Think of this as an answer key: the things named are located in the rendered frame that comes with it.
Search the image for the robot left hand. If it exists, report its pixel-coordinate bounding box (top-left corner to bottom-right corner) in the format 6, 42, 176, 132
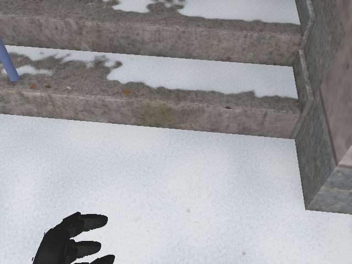
32, 212, 115, 264

